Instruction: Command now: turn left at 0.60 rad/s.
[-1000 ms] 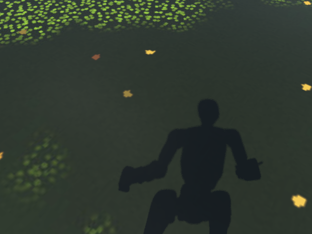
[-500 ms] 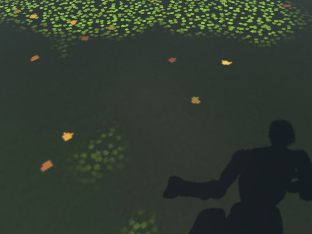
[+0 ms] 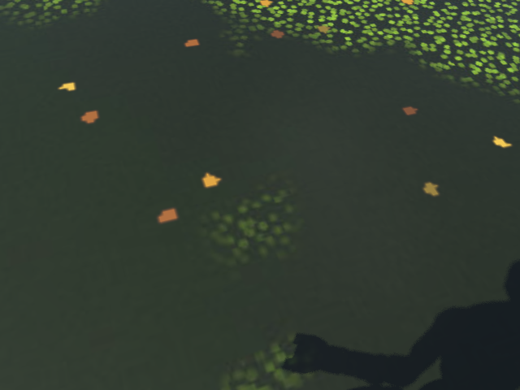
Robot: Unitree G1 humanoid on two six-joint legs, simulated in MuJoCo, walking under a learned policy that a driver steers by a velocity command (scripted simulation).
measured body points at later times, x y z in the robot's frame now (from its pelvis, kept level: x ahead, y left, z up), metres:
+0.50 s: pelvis +0.03 -0.02 +0.00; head +0.05 -0.04 +0.45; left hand +0.06 +0.29 -0.08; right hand +0.27 -0.25 -0.09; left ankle -0.01 +0.11 -0.67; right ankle +0.05 -0.14 -0.74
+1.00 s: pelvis +0.17 +0.13 +0.01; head +0.19 +0.15 +0.46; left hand +0.14 +0.43 -0.11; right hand +0.39 -0.06 -0.09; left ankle +0.13 +0.21 -0.74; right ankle +0.22 -0.03 -0.65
